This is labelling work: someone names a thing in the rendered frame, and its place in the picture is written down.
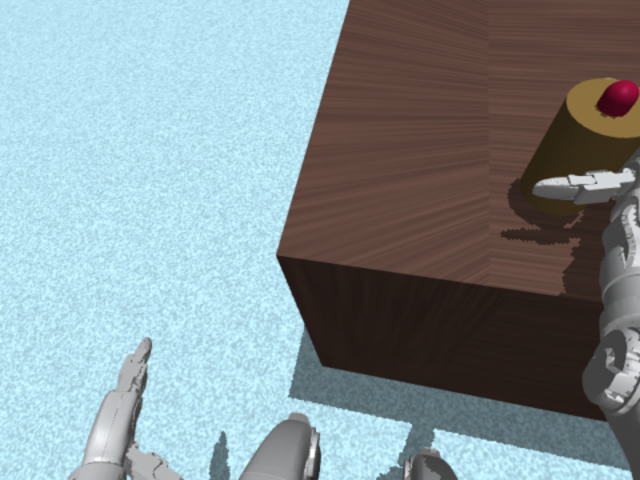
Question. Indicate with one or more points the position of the bottle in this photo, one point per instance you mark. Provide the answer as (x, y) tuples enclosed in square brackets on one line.
[(596, 128)]

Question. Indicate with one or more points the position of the right robot arm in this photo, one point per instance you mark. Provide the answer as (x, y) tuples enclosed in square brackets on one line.
[(611, 379)]

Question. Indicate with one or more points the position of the left robot hand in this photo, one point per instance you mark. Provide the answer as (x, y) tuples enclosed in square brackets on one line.
[(111, 438)]

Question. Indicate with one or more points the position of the left robot arm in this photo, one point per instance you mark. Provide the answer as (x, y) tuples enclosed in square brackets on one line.
[(99, 471)]

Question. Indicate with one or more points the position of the right robot hand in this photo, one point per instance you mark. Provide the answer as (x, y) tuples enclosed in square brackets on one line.
[(594, 186)]

